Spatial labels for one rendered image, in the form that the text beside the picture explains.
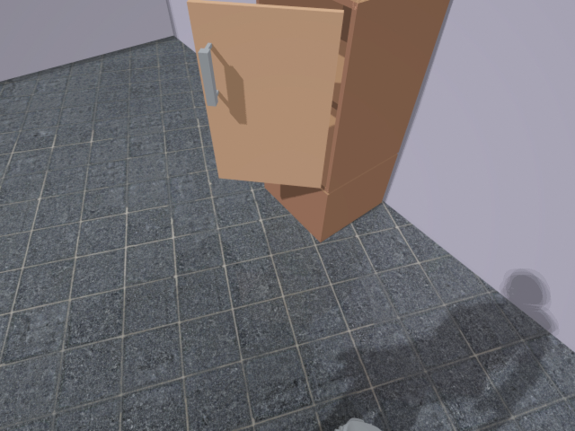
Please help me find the cupboard door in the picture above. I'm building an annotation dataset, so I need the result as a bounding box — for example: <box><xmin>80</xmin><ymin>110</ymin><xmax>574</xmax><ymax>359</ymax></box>
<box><xmin>187</xmin><ymin>0</ymin><xmax>344</xmax><ymax>189</ymax></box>

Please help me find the handle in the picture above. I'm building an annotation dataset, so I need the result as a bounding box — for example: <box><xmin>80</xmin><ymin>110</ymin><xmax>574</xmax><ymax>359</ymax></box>
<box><xmin>198</xmin><ymin>43</ymin><xmax>219</xmax><ymax>107</ymax></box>

